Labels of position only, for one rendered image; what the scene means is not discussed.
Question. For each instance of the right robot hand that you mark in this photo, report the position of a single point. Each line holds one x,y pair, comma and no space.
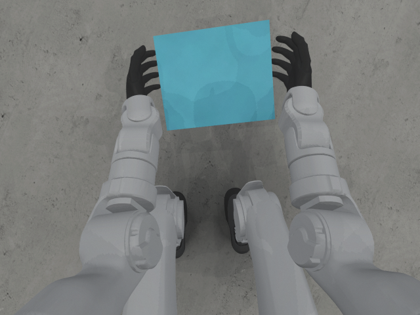
299,70

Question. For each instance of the robot right upper arm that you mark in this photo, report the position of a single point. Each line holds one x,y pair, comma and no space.
336,248

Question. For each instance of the left robot hand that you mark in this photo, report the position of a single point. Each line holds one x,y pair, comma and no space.
135,81

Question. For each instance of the left robot forearm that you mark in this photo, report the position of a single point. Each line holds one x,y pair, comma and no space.
131,182

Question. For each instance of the robot left upper arm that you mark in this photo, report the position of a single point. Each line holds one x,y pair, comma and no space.
116,250

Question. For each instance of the right robot foot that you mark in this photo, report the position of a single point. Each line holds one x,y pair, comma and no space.
231,194

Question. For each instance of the right robot forearm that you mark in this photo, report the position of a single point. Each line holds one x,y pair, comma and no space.
316,183

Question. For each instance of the robot right shin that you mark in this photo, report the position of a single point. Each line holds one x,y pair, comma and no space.
256,184

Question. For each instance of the carton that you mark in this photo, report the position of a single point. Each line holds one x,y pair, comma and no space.
216,76

